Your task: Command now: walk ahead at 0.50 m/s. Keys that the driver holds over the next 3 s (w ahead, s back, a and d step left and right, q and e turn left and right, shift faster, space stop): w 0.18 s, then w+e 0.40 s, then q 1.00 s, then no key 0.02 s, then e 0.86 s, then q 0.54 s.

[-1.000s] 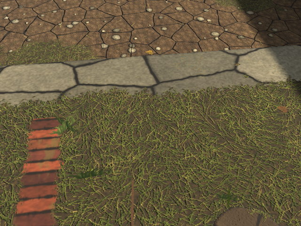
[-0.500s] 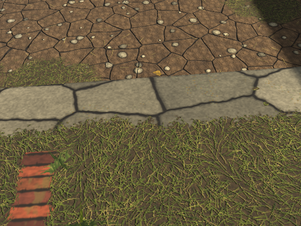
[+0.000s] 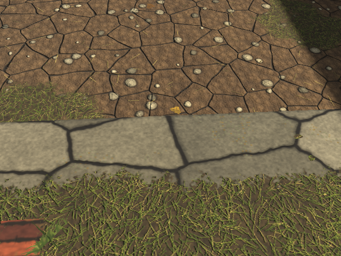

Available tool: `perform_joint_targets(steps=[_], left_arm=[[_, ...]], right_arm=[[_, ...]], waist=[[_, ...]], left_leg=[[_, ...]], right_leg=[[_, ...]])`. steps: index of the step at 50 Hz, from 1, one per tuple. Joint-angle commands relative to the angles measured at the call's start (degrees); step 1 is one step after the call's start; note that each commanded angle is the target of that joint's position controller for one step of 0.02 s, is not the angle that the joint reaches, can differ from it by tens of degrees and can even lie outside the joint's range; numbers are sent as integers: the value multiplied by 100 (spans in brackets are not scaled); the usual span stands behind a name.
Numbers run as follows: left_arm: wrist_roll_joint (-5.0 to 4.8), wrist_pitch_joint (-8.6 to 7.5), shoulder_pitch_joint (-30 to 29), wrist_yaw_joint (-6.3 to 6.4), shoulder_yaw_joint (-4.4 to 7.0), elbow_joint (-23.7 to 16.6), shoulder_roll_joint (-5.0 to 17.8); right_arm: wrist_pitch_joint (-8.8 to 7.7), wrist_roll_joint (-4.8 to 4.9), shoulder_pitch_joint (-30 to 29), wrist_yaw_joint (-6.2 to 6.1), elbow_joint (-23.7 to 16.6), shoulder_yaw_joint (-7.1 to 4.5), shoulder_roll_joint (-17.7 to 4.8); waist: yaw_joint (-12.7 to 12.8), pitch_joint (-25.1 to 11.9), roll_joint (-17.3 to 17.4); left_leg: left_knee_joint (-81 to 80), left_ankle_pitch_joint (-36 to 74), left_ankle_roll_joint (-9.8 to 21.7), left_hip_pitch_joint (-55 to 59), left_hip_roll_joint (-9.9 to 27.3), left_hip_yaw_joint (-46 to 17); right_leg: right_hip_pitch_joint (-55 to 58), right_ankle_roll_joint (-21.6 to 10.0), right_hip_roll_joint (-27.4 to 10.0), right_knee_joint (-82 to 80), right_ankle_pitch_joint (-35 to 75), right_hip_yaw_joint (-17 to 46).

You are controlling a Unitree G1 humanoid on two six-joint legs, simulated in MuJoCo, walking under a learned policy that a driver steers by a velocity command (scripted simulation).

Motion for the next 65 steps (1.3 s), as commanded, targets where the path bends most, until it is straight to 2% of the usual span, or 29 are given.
perform_joint_targets(steps=[1, 6, 10, 16, 19, 21, 22, 23, 24, 25, 26, 27, 29, 31, 33, 36, 39, 42, 45, 46, 47, 48, 49, 50, 51, 52, 55, 58, 65], left_arm=[[39, 60, 280, 63, 133, -275, 292], [120, 114, -599, 81, 179, -596, 312], [73, 66, -1326, -10, 115, -784, 166], [-18, 57, -2067, -235, 38, -1141, 182], [2, 47, -1789, -332, 107, -1216, 372], [24, 72, -384, -314, 364, -854, 786], [48, 104, 591, -237, 536, -692, 1304], [6, 89, 720, -255, 573, -668, 1633], [21, 82, 827, -241, 426, -682, 1107], [51, 61, 472, -212, 374, -770, 909], [70, 45, 41, -208, 334, -908, 815], [110, 42, -284, -212, 290, -1016, 680], [136, 38, -477, -187, 243, -1119, 578], [154, 19, -452, -119, 232, -1104, 643], [184, 24, -294, -41, 226, -986, 693], [186, 65, -111, 24, 183, -843, 660], [228, 82, -74, 64, 156, -693, 701], [218, 174, -318, 110, 196, -637, 813], [103, 359, -531, 242, 233, -713, 871], [142, 380, -407, 277, 226, -787, 868], [292, 327, -221, 255, 162, -986, 698], [305, 295, 1, 175, 47, -1026, 380], [181, 295, 48, 93, 99, -962, 681], [71, 361, -299, 102, 128, -1015, 744], [104, 446, -493, 153, 155, -1020, 735], [181, 523, -644, 226, 207, -1087, 823], [181, 575, -552, 287, 161, -1145, 547], [159, 551, -626, 323, 152, -1163, 542], [75, 391, -681, 219, 194, -1249, 648]], right_arm=[[-96, -47, 103, 19, -145, -71, -458], [-76, -22, 633, -153, 97, -127, -745], [-30, 26, 927, -221, 210, -121, -817], [74, 27, 1301, -262, 487, -177, -860], [152, 45, 1019, -303, 406, -239, -1023], [236, 30, 840, -345, 287, -225, -1015], [212, -64, 889, -373, 105, -150, -901], [24, -148, 1467, -239, -13, 118, -77], [-202, 48, 1005, -156, -14, 1, -617], [-333, 215, 454, -122, -230, -64, -873], [-384, 182, 181, -156, -294, -60, -859], [-367, 66, 83, -198, -307, -113, -866], [-212, -3, 211, -229, -371, -165, -792], [-66, -33, 339, -265, -307, -154, -642], [1, -78, 148, -289, -355, -120, -508], [6, -37, -295, -240, -416, -42, -344], [20, 25, -584, -163, -497, -37, -440], [34, 15, -748, -79, -668, -93, -686], [3, -29, -125, 29, -635, -193, -892], [-2, -66, 359, 13, -569, -312, -1222], [41, -123, 678, -47, -647, -400, -1643], [140, -153, 797, -97, -677, -327, -1449], [190, -79, 555, -109, -816, -260, -1181], [249, -23, 119, -143, -1010, -243, -1039], [323, 35, -125, -168, -1084, -212, -962], [378, 51, -237, -207, -1156, -197, -935], [519, -59, -230, -288, -1254, -276, -1098], [551, 9, -152, -375, -1350, -346, -1201], [727, 46, -131, -433, -1528, -384, -1180]], waist=[[129, -321, 666], [3, -2, 453], [-218, 126, 503], [-440, 387, 457], [-159, 89, 636], [547, -745, 559], [840, -1389, -156], [328, -1979, -1499], [619, -2071, -920], [613, -1324, -692], [432, -938, -46], [218, -652, 231], [-82, -538, 84], [-187, -371, -5], [-147, -284, -58], [93, -375, -200], [233, -406, -229], [186, -300, -253], [-168, -499, -192], [-305, -893, 193], [-175, -1424, 1162], [-147, -2060, 1945], [-150, -2133, 1203], [-129, -1568, 724], [-51, -1047, 208], [-4, -833, 170], [99, -753, 840], [9, -983, 900], [-60, -838, 1161]], left_leg=[[-1729, 435, 941, 748, 1438, -1598], [-1963, 1146, 959, 1011, 1398, -1119], [-2019, 1031, 759, 1272, 1255, -708], [-1691, 1296, 638, 2467, 1710, -342], [-921, 3231, 441, 2710, 1773, -42], [948, 4523, 163, 2267, 1401, 375], [2842, 2887, -74, 786, 1116, 522], [4698, -1952, -396, -1701, -127, 16], [5275, -2240, -236, -2361, 67, -936], [5238, -1752, -108, -2724, 328, -927], [4866, -1277, -69, -2509, 576, -885], [4407, -1034, -113, -2154, 735, -865], [3864, -910, -223, -1587, 871, -900], [3416, -704, -429, -1450, 866, -680], [2696, -83, -560, -1374, 812, -515], [1425, 1308, -432, -885, 617, -331], [866, 1879, -316, -693, 498, -399], [741, 968, -165, -1049, 433, -482], [154, 605, 73, -584, 176, -246], [-12, 2309, 339, 342, 387, -687], [151, 4602, 1075, 1787, 1432, -2184], [-185, 5030, 2068, 2904, 2360, -3794], [-343, 3632, 1883, 2581, 2210, -3696], [-456, 2521, 1583, 1972, 1905, -3176], [-677, 1672, 1312, 1201, 1661, -2802], [-845, 954, 1144, 677, 1464, -2657], [-1035, 410, 982, 118, 977, -2394], [-984, -16, 911, 255, 943, -2534], [-878, -589, 699, 416, 860, -3204]], right_leg=[[-798, -10, -543, -158, 537, 208], [-1600, 219, -586, -1510, 1767, 145], [-1442, 214, -373, -2823, 2658, -66], [-1753, -58, -200, -3490, 2144, -110], [-994, -335, 128, -3554, 1398, -438], [1013, -615, 627, -3796, 1516, -721], [2815, -1019, -318, -3811, 1663, 763], [4697, -2034, -1564, -4563, 553, 3862], [4839, -1857, -1543, -5049, 154, 4248], [4239, -1612, -1357, -5102, 594, 3457], [3396, -1481, -1149, -5183, 1189, 2827], [2603, -1422, -993, -5294, 1781, 2397], [1870, -1406, -759, -5538, 2203, 2023], [1437, -1382, -714, -5560, 3681, 1354], [1213, -1225, -547, -5489, 4880, 716], [1193, -802, -234, -5436, 4931, 84], [1559, -681, -411, -5396, 4450, 28], [2188, -728, -719, -4983, 4526, 102], [2513, -522, -666, -3766, 5165, 44], [2158, -216, -263, -2726, 4651, -175], [716, 223, 522, -888, 2125, -487], [-736, 450, 1250, 531, -1885, -46], [-953, 376, 806, 972, -1725, 603], [-1143, 397, 616, 992, -1344, 529], [-1157, 431, 429, 554, -1047, 432], [-965, 443, 301, 66, -768, 410], [-403, 561, 475, -1092, -357, 198], [-220, 660, 514, -1819, -28, 306], [336, 536, 614, -3296, 152, 370]])
Next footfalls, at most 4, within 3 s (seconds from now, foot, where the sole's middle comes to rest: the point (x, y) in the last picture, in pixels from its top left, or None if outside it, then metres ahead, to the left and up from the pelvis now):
0.42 right None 0.41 -0.15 -0.77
0.92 left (173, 212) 0.65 -0.01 -0.77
1.36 right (228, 221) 0.62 -0.23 -0.77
1.76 left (162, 239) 0.54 0.04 -0.77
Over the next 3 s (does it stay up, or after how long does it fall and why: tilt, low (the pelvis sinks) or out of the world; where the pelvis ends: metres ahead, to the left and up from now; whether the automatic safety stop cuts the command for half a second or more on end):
stays up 0.56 -0.11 -0.01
